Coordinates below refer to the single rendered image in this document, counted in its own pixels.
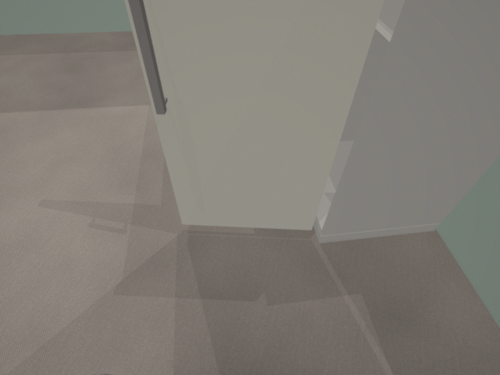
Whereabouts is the fridge door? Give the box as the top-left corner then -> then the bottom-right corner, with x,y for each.
124,0 -> 384,230

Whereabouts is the handle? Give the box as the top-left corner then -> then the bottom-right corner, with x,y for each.
128,0 -> 168,115

